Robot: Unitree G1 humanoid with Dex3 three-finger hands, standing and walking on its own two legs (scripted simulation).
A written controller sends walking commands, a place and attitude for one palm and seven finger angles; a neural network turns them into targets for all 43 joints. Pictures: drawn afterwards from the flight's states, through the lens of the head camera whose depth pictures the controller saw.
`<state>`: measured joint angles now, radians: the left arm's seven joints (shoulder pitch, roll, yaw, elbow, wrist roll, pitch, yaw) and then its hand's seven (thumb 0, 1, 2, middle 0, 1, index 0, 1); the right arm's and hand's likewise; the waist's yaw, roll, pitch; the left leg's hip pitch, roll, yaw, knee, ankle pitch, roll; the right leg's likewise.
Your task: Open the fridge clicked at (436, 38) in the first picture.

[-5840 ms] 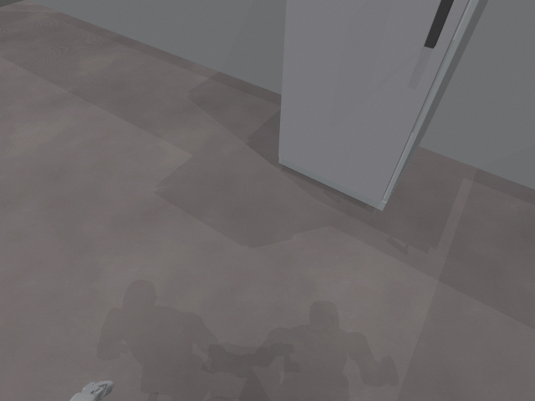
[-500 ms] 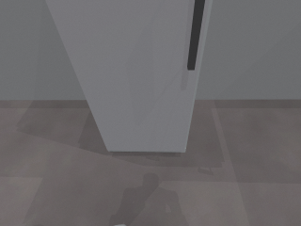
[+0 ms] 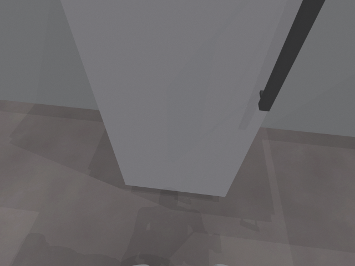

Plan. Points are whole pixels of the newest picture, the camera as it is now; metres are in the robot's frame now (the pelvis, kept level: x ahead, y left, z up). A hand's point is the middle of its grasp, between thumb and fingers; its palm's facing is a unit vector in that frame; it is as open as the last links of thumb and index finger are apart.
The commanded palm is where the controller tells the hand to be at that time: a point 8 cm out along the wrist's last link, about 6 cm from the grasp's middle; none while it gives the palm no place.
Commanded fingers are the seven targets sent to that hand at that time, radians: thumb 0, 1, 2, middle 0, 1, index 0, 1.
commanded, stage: come to a stop and stand still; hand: right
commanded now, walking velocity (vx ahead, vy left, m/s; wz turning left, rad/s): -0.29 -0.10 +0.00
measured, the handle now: (296, 24) +0.54 -0.18 +0.28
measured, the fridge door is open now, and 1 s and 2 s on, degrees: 0 0 0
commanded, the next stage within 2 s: none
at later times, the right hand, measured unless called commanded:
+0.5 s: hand out of the picture +0.06 -0.20 -0.17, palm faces +0.01 +0.97 -0.26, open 7.3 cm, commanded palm none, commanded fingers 0.00 -0.90 -0.90 0.20 0.30 0.20 0.30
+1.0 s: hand out of the picture +0.03 -0.20 -0.17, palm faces +0.01 +0.98 -0.19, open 7.3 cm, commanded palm none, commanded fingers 0.00 -0.90 -0.90 0.20 0.30 0.20 0.30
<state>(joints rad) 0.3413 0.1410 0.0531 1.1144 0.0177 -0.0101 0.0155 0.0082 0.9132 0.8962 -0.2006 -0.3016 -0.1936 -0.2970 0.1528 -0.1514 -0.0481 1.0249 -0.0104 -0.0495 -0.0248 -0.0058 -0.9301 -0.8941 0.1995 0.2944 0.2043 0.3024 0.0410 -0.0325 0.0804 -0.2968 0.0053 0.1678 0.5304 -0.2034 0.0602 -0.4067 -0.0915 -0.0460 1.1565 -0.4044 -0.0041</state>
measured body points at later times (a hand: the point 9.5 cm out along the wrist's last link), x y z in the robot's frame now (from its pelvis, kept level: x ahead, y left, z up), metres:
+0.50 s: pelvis +0.04 +0.00 +0.00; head +0.07 +0.01 +0.45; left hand +0.13 +0.22 -0.15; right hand +0.06 -0.25 -0.15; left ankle +0.02 +0.11 -0.73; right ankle +0.11 -0.13 -0.73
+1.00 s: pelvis +0.01 -0.02 +0.01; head +0.02 -0.03 +0.46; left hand +0.00 +0.20 -0.14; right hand +0.03 -0.26 -0.15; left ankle +0.02 +0.11 -0.73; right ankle -0.02 -0.13 -0.73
